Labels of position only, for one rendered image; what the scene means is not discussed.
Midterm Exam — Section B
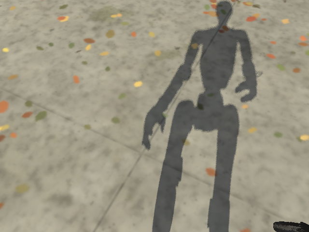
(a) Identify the robot right hand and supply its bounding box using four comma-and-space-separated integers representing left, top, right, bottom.
273, 221, 309, 232

